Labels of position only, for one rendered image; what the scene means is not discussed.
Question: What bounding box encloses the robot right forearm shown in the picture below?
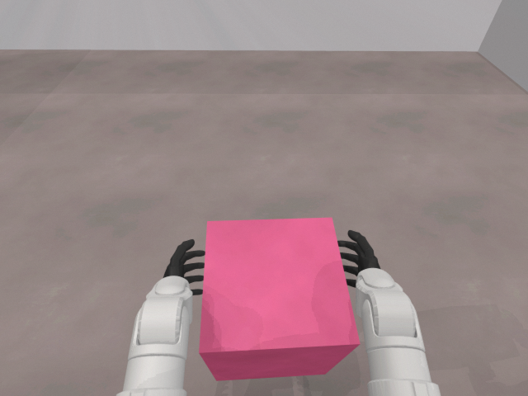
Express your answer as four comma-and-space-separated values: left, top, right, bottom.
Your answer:
356, 268, 441, 396

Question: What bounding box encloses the left robot hand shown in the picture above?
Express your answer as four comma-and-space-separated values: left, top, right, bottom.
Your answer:
163, 239, 205, 295

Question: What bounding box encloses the carton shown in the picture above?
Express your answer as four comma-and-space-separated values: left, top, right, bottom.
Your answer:
199, 218, 360, 381

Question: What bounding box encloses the robot left forearm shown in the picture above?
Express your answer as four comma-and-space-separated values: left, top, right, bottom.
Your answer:
116, 276, 193, 396

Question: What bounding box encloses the right robot hand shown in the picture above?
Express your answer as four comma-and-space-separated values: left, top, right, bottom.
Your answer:
337, 230, 380, 288

